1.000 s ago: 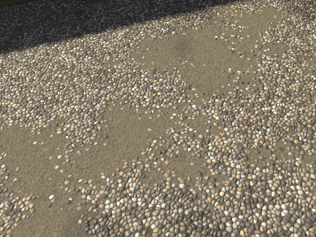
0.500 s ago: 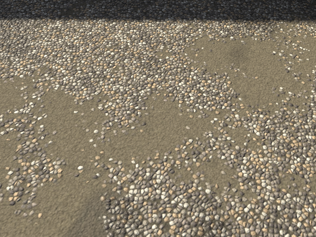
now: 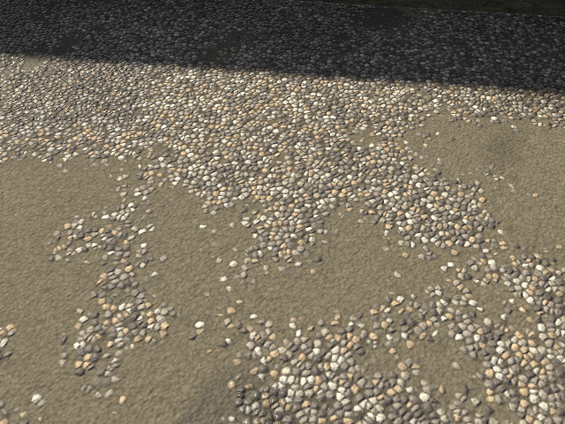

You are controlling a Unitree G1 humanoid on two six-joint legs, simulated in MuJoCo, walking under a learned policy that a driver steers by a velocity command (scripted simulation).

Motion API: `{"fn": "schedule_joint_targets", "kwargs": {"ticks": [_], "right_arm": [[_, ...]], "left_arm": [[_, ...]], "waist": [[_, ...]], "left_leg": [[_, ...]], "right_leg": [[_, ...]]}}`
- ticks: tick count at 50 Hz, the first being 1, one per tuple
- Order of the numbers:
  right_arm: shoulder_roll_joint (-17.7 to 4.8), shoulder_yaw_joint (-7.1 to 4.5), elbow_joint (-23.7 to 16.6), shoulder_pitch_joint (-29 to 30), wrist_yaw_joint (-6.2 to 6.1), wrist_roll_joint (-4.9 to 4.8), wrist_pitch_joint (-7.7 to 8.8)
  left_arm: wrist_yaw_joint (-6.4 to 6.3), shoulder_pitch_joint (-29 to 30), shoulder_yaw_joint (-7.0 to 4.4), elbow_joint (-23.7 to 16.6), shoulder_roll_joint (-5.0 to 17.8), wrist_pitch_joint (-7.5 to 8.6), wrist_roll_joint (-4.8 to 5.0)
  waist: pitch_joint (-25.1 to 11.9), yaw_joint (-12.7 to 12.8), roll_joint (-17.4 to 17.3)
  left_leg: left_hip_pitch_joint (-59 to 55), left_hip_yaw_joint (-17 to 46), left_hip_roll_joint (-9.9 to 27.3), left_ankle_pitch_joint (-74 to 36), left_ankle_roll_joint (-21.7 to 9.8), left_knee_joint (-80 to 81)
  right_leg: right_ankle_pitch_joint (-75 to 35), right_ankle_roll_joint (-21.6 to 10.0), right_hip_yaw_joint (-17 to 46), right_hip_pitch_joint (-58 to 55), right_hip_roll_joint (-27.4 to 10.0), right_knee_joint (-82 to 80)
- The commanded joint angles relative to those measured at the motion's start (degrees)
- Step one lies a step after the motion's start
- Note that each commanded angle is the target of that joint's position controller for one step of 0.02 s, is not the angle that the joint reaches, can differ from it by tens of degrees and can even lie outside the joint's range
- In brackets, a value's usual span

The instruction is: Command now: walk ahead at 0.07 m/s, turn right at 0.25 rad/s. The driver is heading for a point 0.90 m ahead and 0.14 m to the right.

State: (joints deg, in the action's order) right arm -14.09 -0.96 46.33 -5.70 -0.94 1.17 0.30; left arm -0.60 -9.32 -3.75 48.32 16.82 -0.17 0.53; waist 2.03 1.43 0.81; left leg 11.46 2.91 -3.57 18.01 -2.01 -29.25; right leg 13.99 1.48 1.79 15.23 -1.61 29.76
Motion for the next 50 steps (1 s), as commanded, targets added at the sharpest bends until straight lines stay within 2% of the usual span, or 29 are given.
{"fn": "schedule_joint_targets", "kwargs": {"ticks": [1, 3, 4, 6, 7, 8, 9, 10, 11, 12, 13, 16, 18, 21, 24, 27, 28, 29, 30, 31, 32, 33, 34, 35, 37, 39, 43, 46, 50], "right_arm": [[-8.64, -2.84, -2.85, -2.16, -0.80, 0.32, 0.87], [-6.68, -2.78, -4.55, 0.97, -0.40, -1.50, 1.07], [-6.37, -2.86, -5.27, 1.87, 0.04, -2.26, 1.54], [-6.50, -3.21, -5.22, 0.83, 0.87, -2.69, 3.20], [-6.44, -3.46, -3.93, -2.56, 1.19, -2.74, 4.05], [-7.69, -4.17, -2.12, -6.61, 1.26, -2.47, 4.41], [-11.34, -5.29, -0.51, -12.19, 0.86, -1.39, 4.44], [-14.41, -6.12, 0.20, -15.54, 1.09, -0.86, 4.78], [-12.54, -5.47, -0.36, -13.23, 1.01, -0.19, 5.20], [-9.10, -4.59, -1.28, -11.11, 0.67, -0.81, 5.54], [-8.24, -4.39, -1.52, -10.75, 0.52, -1.17, 5.62], [-8.27, -4.19, -1.03, -12.27, 0.39, -0.71, 5.21], [-9.01, -4.30, -0.69, -13.34, 0.22, -0.84, 4.99], [-10.76, -4.40, -0.45, -13.87, 0.00, -1.15, 4.80], [-12.80, -4.81, -0.12, -15.65, 0.04, -1.76, 4.60], [-14.22, -5.08, 0.38, -17.16, -0.31, -2.56, 4.11], [-14.56, -4.96, 1.03, -17.69, -0.37, -2.62, 3.89], [-14.29, -4.58, 1.33, -17.00, -0.45, -2.74, 3.87], [-12.35, -3.58, -0.17, -16.18, -0.42, -1.59, 4.38], [-4.33, -1.24, -1.76, -24.48, 0.60, -1.36, 5.38], [-11.53, -2.95, -1.32, -17.23, 1.08, -3.90, 6.56], [-12.51, -3.60, -4.05, -11.83, 1.09, -5.47, 6.64], [-11.20, -3.24, -4.26, -10.73, 0.68, -4.65, 6.55], [-10.65, -3.51, -3.51, -11.31, 0.39, -3.36, 6.00], [-8.81, -3.55, -1.57, -16.11, 0.34, -3.25, 3.91], [-7.20, -3.43, -1.39, -16.22, 0.13, -3.21, 2.56], [-6.59, -3.49, -3.56, -10.46, 0.15, -2.74, 2.73], [-5.49, -2.95, -5.01, -5.82, 1.30, -2.57, 3.48], [-3.78, -1.92, -8.81, 1.76, 2.98, -2.51, 3.65]], "left_arm": [[0.16, 0.63, -2.55, -3.65, 10.55, 0.72, 1.44], [0.09, -3.69, -2.45, -2.50, 10.18, 1.18, 1.41], [-0.08, -4.05, -2.48, -2.55, 10.28, 1.74, 1.15], [-0.68, -1.60, -2.58, -3.67, 10.49, 2.14, 1.37], [-0.94, 2.05, -2.47, -5.10, 10.20, 1.70, 1.68], [-1.12, 4.78, -2.11, -6.73, 8.72, 1.26, 1.55], [-1.15, 7.60, -1.10, -8.86, 5.02, 1.29, 1.28], [-0.98, 8.38, -0.46, -10.96, 3.18, 1.91, 1.64], [-0.75, 6.31, -1.32, -11.18, 6.29, 2.53, 1.70], [-0.15, 2.72, -1.84, -9.63, 7.40, 2.82, 1.97], [0.26, 1.21, -1.80, -8.76, 6.72, 2.96, 1.95], [1.89, 3.69, -1.12, -9.77, 4.23, 3.39, 1.70], [2.83, 6.31, -0.32, -11.87, 2.44, 3.34, 1.52], [3.94, 11.89, 1.00, -15.48, 0.26, 3.53, 1.27], [4.85, 14.43, 1.08, -17.70, 0.95, 3.45, 1.30], [4.85, 10.94, -0.39, -18.50, 3.83, 2.92, 0.86], [4.49, 4.59, -1.56, -17.25, 5.68, 2.71, 0.91], [3.58, -4.60, -3.03, -14.70, 7.84, 2.32, 1.01], [2.12, -14.27, -4.32, -12.30, 11.78, 1.57, 0.71], [1.68, -12.72, -3.84, -12.53, 15.90, 2.15, -0.33], [1.80, -14.18, -2.98, -12.89, 11.21, 2.77, -0.56], [2.01, -10.23, -2.21, -11.66, 9.35, 3.49, -0.61], [2.16, -6.71, -1.62, -10.98, 7.29, 4.13, -0.15], [2.41, -3.65, -1.12, -10.85, 5.16, 4.67, -0.46], [2.67, -0.98, -0.96, -10.42, 3.14, 5.97, -1.07], [2.66, -1.00, -1.24, -8.80, 3.32, 7.19, -1.06], [1.66, -3.12, -1.60, -6.48, 4.28, 7.53, -1.59], [0.97, -3.83, -1.69, -5.87, 5.50, 7.31, -1.36], [0.27, -8.67, -2.20, -3.70, 7.29, 5.92, -0.57]], "waist": [[-6.95, -2.88, 8.62], [-3.15, -1.12, 11.70], [-0.54, -1.15, 12.56], [0.52, -2.78, 11.95], [-0.04, -5.28, 11.15], [-1.51, -7.11, 9.22], [-2.89, -8.93, 0.92], [-1.71, -9.43, -10.17], [1.76, -6.79, -9.30], [2.78, -4.79, -6.43], [2.41, -4.30, -6.16], [1.84, -5.43, -5.86], [1.81, -6.18, -5.38], [3.63, -7.50, -5.22], [4.16, -7.40, -5.77], [-0.28, -2.96, -8.51], [-3.91, 1.39, -8.73], [-7.83, 6.96, -7.70], [-13.15, 10.70, -2.67], [-23.84, 2.43, 10.62], [-25.11, 8.24, 3.93], [-13.36, 6.36, 3.95], [-7.77, 3.28, 1.01], [-4.94, 0.87, 1.37], [-4.02, -2.57, 3.78], [-1.87, -3.45, 2.66], [1.20, -1.99, 2.18], [1.76, -0.22, 1.15], [3.87, 3.17, 0.07]], "left_leg": [[2.70, -3.32, -0.29, 4.52, 1.00, -4.64], [10.34, -3.35, -1.15, 13.37, 0.22, -9.26], [12.29, -1.65, 0.00, 13.63, -0.67, -9.47], [8.28, 0.10, 1.73, 10.16, -2.30, -4.31], [0.41, -0.42, 2.05, 5.15, -3.10, 3.23], [-8.91, 0.66, 3.78, 0.09, -3.39, 7.96], [-17.77, 9.66, 10.82, 6.06, -4.90, 11.91], [-22.56, 26.98, 21.52, 13.02, -9.54, 19.41], [-20.01, 30.82, 27.00, 8.28, -12.99, 18.89], [-21.10, 25.53, 25.14, 3.63, -12.19, 18.25], [-22.52, 20.09, 23.01, -0.63, -9.98, 18.21], [-21.26, 6.72, 18.80, -20.47, -6.66, 17.97], [-18.61, 1.12, 17.49, -24.89, -6.70, 18.72], [-13.29, -5.08, 16.06, -24.57, -6.18, 20.21], [-12.66, -8.58, 17.28, -30.03, -5.61, 19.32], [-14.91, -11.21, 19.16, -58.74, -4.42, 9.97], [-13.67, -11.29, 19.57, -64.49, -4.08, 2.92], [-8.07, -12.28, 18.41, -62.74, -3.00, -7.00], [7.26, -11.78, 15.60, -37.54, -1.28, -24.52], [24.82, -5.37, 5.11, 16.67, 0.84, -45.90], [26.85, 5.06, 4.59, 15.31, 0.42, -51.51], [30.65, 3.53, 6.84, 9.93, 0.22, -50.61], [29.03, 2.61, 9.99, 4.44, 0.07, -46.13], [26.29, 2.39, 11.57, 1.04, 0.41, -43.04], [20.35, 3.33, 13.14, -3.61, 1.03, -41.03], [21.26, 3.71, 13.19, -5.49, 1.93, -38.98], [28.19, 5.20, 11.77, -16.47, 3.13, -29.19], [27.39, 2.13, 10.68, -24.75, 2.71, -18.27], [31.82, -1.44, 9.88, -23.48, 1.09, -10.03]], "right_leg": [[-10.57, -10.95, 13.94, -5.72, -8.18, -6.02], [15.04, -15.34, 25.67, -5.39, -12.13, -13.05], [21.04, -16.05, 29.15, -4.31, -13.42, -15.13], [23.00, -14.58, 28.52, -0.61, -12.15, -16.01], [21.33, -12.52, 25.04, 4.02, -9.25, -15.17], [18.62, -9.79, 20.79, 9.53, -5.73, -11.74], [15.48, -5.70, 12.66, 18.92, 0.14, 0.57], [14.53, -3.68, 6.37, 28.73, 5.47, 14.97], [17.13, -3.60, 8.89, 33.49, 1.98, 24.02], [13.61, -3.75, 10.17, 35.18, 0.13, 28.40], [9.46, -3.72, 9.70, 36.27, -0.84, 30.16], [1.10, -2.78, 5.35, 35.98, -2.49, 31.12], [-2.45, -1.40, 2.24, 34.26, -2.81, 27.59], [-9.29, -0.86, -2.08, 28.48, -2.87, 16.72], [-9.38, -2.62, -5.99, 22.62, -1.02, 10.16], [-4.97, -6.95, -8.56, 11.75, 3.84, 7.56], [-4.82, -9.16, -8.08, 2.55, 5.49, 5.81], [-8.61, -11.38, -6.85, -11.05, 6.26, 1.74], [-8.88, -13.91, 5.23, -29.60, -2.67, 3.34], [-0.18, -23.26, 37.76, -43.07, -21.23, -2.94], [4.73, -23.03, 41.60, -37.52, -22.16, -10.74], [1.77, -19.95, 30.04, -28.04, -19.67, -12.64], [-1.80, -17.48, 22.05, -18.96, -16.71, -13.98], [-4.84, -15.92, 16.49, -12.35, -14.10, -15.54], [-6.81, -14.89, 9.67, -5.58, -11.80, -19.94], [-11.27, -14.49, 4.80, -2.77, -11.42, -22.20], [-17.09, -12.38, -3.07, -5.07, -9.49, -23.39], [-20.21, -10.42, -7.44, -7.77, -8.79, -23.76], [-26.52, -9.64, -9.62, -17.48, -11.78, -21.81]]}}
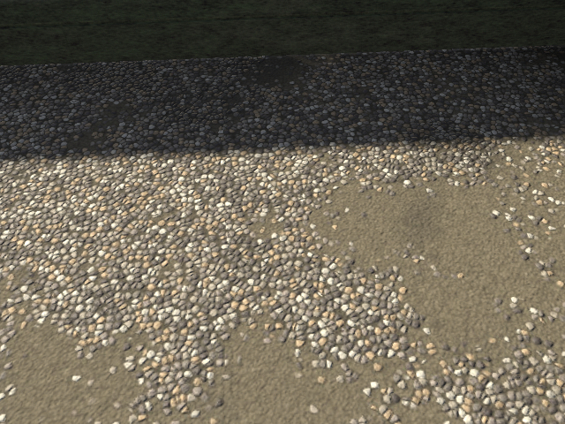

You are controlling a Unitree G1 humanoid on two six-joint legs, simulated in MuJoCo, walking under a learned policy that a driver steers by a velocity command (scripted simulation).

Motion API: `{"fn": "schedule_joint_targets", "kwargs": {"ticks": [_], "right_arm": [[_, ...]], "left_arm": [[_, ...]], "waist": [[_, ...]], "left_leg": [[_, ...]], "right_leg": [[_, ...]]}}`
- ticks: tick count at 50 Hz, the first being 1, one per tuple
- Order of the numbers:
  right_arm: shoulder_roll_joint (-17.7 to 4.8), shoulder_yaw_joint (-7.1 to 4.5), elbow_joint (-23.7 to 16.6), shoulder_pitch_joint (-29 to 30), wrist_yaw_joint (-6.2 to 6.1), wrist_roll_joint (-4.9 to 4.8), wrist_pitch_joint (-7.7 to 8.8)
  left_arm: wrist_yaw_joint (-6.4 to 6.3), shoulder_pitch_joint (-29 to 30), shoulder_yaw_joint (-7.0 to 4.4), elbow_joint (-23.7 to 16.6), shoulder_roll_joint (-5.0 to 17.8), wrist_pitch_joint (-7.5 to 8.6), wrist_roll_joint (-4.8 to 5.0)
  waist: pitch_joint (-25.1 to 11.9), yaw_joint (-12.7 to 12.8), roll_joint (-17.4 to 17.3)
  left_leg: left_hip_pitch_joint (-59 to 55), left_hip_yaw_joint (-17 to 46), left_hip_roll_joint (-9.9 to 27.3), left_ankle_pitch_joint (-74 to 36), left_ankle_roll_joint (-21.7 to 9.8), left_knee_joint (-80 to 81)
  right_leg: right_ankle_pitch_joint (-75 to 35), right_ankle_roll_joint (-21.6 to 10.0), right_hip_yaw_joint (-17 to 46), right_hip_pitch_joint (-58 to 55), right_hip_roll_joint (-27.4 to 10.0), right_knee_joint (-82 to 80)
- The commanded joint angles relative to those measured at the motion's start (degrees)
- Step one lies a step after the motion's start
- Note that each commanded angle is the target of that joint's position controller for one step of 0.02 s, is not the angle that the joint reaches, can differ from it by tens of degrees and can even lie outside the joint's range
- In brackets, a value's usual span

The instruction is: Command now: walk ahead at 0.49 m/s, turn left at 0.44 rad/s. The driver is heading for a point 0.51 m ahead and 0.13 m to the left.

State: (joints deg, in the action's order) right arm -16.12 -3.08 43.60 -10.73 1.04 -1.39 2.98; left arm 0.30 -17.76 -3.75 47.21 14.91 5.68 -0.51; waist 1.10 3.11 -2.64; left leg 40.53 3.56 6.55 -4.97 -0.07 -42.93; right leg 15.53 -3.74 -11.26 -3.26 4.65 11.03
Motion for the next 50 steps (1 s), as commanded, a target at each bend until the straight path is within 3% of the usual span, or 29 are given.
{"fn": "schedule_joint_targets", "kwargs": {"ticks": [1, 5, 7, 8, 9, 10, 11, 12, 13, 14, 18, 22, 25, 27, 29, 30, 31, 32, 33, 34, 35, 38, 41, 43, 45, 47, 48, 49, 50], "right_arm": [[-1.66, 0.31, -7.22, 8.30, 1.51, 0.08, 0.99], [-3.52, -0.59, -10.17, 7.64, 2.93, -0.04, 0.58], [-7.94, -2.89, -8.85, -2.99, 2.50, -0.20, 0.08], [-11.25, -4.67, -7.00, -12.47, 1.57, -0.13, -0.23], [-17.36, -6.07, -6.23, -15.44, 0.47, 0.08, -0.44], [-16.23, -5.30, -8.03, -15.39, 0.72, 0.56, 0.43], [-12.24, -4.24, -7.88, -14.20, 0.83, 1.00, 0.83], [-10.08, -3.63, -8.05, -10.75, 0.81, 0.56, 1.05], [-8.68, -3.17, -8.68, -6.62, 0.79, 0.25, 1.04], [-6.86, -2.52, -9.60, -3.86, 0.58, 0.58, 1.04], [-8.81, -2.93, -9.38, -2.57, -0.70, 0.83, 1.25], [-10.15, -3.36, -7.92, -5.47, -1.83, 0.13, 0.35], [-10.35, -3.42, -6.77, -8.28, -1.97, -0.01, -0.31], [-9.26, -3.16, -6.14, -9.06, -2.32, 0.17, -0.79], [-7.80, -2.81, -6.55, -7.01, -2.61, 0.42, -1.12], [-5.60, -2.15, -7.27, -6.92, -2.60, 0.87, -0.93], [-2.33, -0.90, -8.38, -10.99, -2.55, 1.96, -0.59], [-2.76, -0.50, -6.97, -20.51, -2.19, 0.81, -0.27], [-7.98, -1.58, -5.12, -19.90, -2.22, 0.05, -0.89], [-9.55, -2.08, -5.99, -13.02, -2.47, -0.08, -1.80], [-9.01, -1.97, -6.76, -8.72, -2.87, 0.46, -2.77], [-4.45, -0.95, -7.33, -7.73, -3.19, 1.22, -4.32], [-2.28, -0.01, -6.42, -7.94, -3.31, 1.66, -3.85], [-3.11, -0.22, -5.91, -7.69, -3.22, 1.44, -4.14], [-2.89, -0.28, -5.52, -7.16, -2.92, 1.76, -4.62], [-4.90, -0.45, -7.28, -3.97, -3.05, 3.19, -4.82], [-8.59, -1.18, -7.99, -1.70, -3.32, 2.95, -4.99], [-6.85, -1.16, -7.07, -1.45, -3.01, 2.76, -4.84], [-4.46, -0.57, -7.25, -0.99, -2.73, 2.90, -4.39]], "left_arm": [[-0.77, -1.08, -2.31, -2.25, 9.49, -0.57, 0.67], [-1.80, -0.40, -2.81, -2.74, 12.12, -2.82, 0.92], [-2.39, 0.85, -2.99, -3.38, 13.57, -3.52, 1.11], [-2.56, 2.46, -2.55, -4.09, 13.02, -3.19, 1.46], [-1.80, -2.08, -0.29, -6.90, 5.31, -1.79, -0.38], [-0.64, -1.29, 0.58, -8.16, 5.59, 0.81, 0.19], [0.30, 5.13, -0.56, -9.86, 9.52, 2.24, 2.43], [0.52, 6.89, -0.17, -10.96, 9.27, 2.92, 2.79], [0.18, 6.84, -0.23, -10.50, 8.71, 2.99, 1.51], [-0.03, 6.07, -0.73, -10.16, 9.40, 2.38, 0.47], [-0.40, 5.52, -0.12, -10.47, 7.13, -0.01, -0.52], [-0.19, 15.07, 1.20, -12.62, 4.61, 0.10, -0.17], [0.52, 18.14, 0.57, -13.42, 6.47, 0.71, 0.72], [0.94, 16.83, -0.29, -13.14, 8.12, 1.27, 0.23], [1.02, 11.78, -1.02, -11.81, 8.53, 1.96, -0.53], [0.81, 8.24, -1.45, -11.46, 9.95, 2.38, -1.52], [0.57, 2.98, -2.01, -11.54, 13.64, 2.51, -2.93], [1.07, 0.10, -2.61, -9.49, 14.61, 1.18, -2.13], [1.25, 0.86, -1.99, -10.17, 11.45, 0.31, -0.16], [1.02, 3.43, -1.05, -10.79, 8.56, -0.35, 0.08], [0.97, 6.77, 0.16, -10.93, 6.03, -0.80, -0.35], [0.85, 12.24, 0.84, -9.64, 5.07, -1.38, -1.17], [0.41, 11.77, 0.31, -8.03, 6.55, -1.80, -0.77], [0.26, 11.20, 0.25, -7.22, 7.06, -2.42, -0.04], [0.35, 12.52, 0.72, -6.99, 6.42, -3.18, 0.50], [0.74, 10.06, 1.90, -5.76, 3.62, -3.14, -0.19], [1.01, 7.17, 1.76, -5.51, 3.96, -3.02, -0.92], [0.88, 7.77, 1.78, -5.17, 3.90, -3.24, -0.96], [0.63, 9.35, 1.64, -5.14, 4.56, -3.47, -0.81]], "waist": [[5.03, 1.93, 3.48], [0.60, -1.05, 6.95], [-6.05, -7.58, 8.62], [-10.54, -13.27, 6.06], [-15.65, -9.20, -7.63], [-24.55, -8.90, -7.28], [-19.14, -11.05, -2.51], [-11.35, -8.63, 0.86], [-6.73, -5.53, 4.48], [-4.35, -3.59, 3.83], [-2.42, -1.47, 1.05], [-1.94, -5.47, -2.00], [-2.36, -6.96, -3.51], [-3.23, -6.33, -4.68], [-4.90, -3.11, -5.36], [-8.31, -1.50, -3.97], [-16.54, -1.60, 6.83], [-24.07, -3.95, 22.37], [-21.72, -2.64, 14.49], [-14.96, -1.16, 9.58], [-10.60, -1.56, 6.31], [-5.54, -5.21, 10.05], [-9.43, -4.74, 11.23], [-11.05, -4.44, 10.54], [-9.16, -5.46, 9.62], [-6.05, -4.42, 6.24], [-3.60, -1.08, 0.14], [-2.38, -1.46, -3.15], [-0.38, -2.39, -2.45]], "left_leg": [[4.23, -3.07, -0.58, 1.47, -1.35, 4.87], [-3.36, -9.63, -6.18, 12.67, -4.85, 6.57], [-18.62, -10.39, -10.14, 15.89, -8.22, 8.06], [-34.78, -6.22, -9.40, 11.31, -11.02, 13.47], [-56.95, 19.88, 5.21, 11.80, -19.43, 12.79], [-65.73, 45.54, 13.39, 15.07, -27.27, 21.46], [-62.69, 37.71, 11.58, 15.03, -23.59, 24.06], [-53.67, 29.19, 9.14, 12.24, -21.02, 24.66], [-44.82, 23.47, 6.47, 7.51, -18.91, 25.41], [-38.46, 19.60, 4.48, 3.18, -18.04, 26.89], [-26.23, 12.81, 0.98, -4.72, -17.64, 29.63], [-22.63, 8.67, -3.44, 3.46, -13.40, 27.49], [-26.29, 12.55, -1.65, 7.07, -11.95, 24.06], [-30.83, 15.24, -0.04, 3.30, -10.12, 18.94], [-32.34, 15.43, -1.26, -2.33, -7.41, 12.20], [-30.62, 13.45, -4.49, -2.44, -4.99, 5.15], [-20.49, 10.07, -9.09, 17.81, -1.52, -11.06], [-8.64, 6.99, -13.78, 46.35, 1.80, -27.03], [-4.90, 9.11, -10.73, 43.52, 2.69, -32.92], [-2.67, 7.24, -9.08, 39.67, 3.25, -34.45], [-3.70, 5.83, -7.31, 37.08, 3.52, -31.75], [-15.13, 2.01, -4.25, 33.14, 3.84, -15.43], [-22.66, -0.26, -4.54, 27.83, 4.24, -2.43], [-26.40, -0.76, -4.74, 22.16, 3.87, 3.75], [-32.02, -2.12, -5.62, 14.94, 2.41, 13.01], [-35.94, 3.41, -1.37, 9.42, -0.30, 18.06], [-32.92, 5.89, 1.02, 12.48, -2.53, 17.32], [-25.98, 4.96, -0.49, 23.97, -3.32, 18.24], [-23.32, 4.16, -1.93, 27.14, -2.68, 19.01]], "right_leg": [[-30.24, -4.47, 3.01, -1.85, -18.87, -1.69], [-58.48, -3.40, 0.19, -6.53, -20.07, 9.62], [-66.68, -2.20, -0.53, -3.27, -19.31, 25.68], [-56.04, -0.09, -1.32, 6.45, -16.84, 40.19], [-6.90, 3.50, 0.18, 31.99, -7.62, 61.60], [19.07, 3.94, 14.17, 44.05, -0.14, 72.73], [14.60, 2.80, 18.84, 49.69, -4.06, 72.95], [9.70, 2.07, 17.92, 49.96, -6.61, 67.60], [7.09, 2.48, 16.96, 47.31, -8.80, 61.78], [5.03, 3.23, 16.75, 43.56, -10.26, 58.09], [-0.45, 7.51, 14.15, 37.93, -10.35, 48.06], [-16.02, 8.83, 12.69, 32.50, -6.61, 28.38], [-18.79, 8.21, 13.81, 30.51, -4.66, 21.18], [-17.71, 6.37, 14.50, 29.48, -4.39, 18.47], [-20.35, 3.54, 13.22, 23.35, -4.32, 14.61], [-29.52, 1.51, 14.58, 15.40, -7.48, 14.41], [-50.37, -4.24, 25.89, -1.39, -19.67, 19.11], [-48.97, -14.69, 45.91, -12.09, -30.44, 16.07], [-32.31, -14.00, 47.95, -8.55, -29.21, 13.21], [-24.72, -11.55, 40.72, -2.68, -26.20, 11.97], [-23.22, -10.04, 34.81, 4.51, -23.13, 10.75], [-27.41, -7.77, 23.17, 19.39, -16.40, 7.30], [-37.85, -9.23, 19.63, 17.96, -16.27, 8.75], [-31.82, -9.41, 19.99, 16.90, -17.10, 9.08], [-15.78, -7.40, 19.41, 20.30, -15.49, 8.94], [2.44, -1.50, 18.79, 25.22, -12.05, 9.29], [8.82, 1.11, 15.44, 26.43, -7.81, 10.27], [6.87, 2.65, 12.49, 21.92, -6.02, 11.62], [4.67, 3.06, 12.49, 20.67, -5.96, 12.82]]}}
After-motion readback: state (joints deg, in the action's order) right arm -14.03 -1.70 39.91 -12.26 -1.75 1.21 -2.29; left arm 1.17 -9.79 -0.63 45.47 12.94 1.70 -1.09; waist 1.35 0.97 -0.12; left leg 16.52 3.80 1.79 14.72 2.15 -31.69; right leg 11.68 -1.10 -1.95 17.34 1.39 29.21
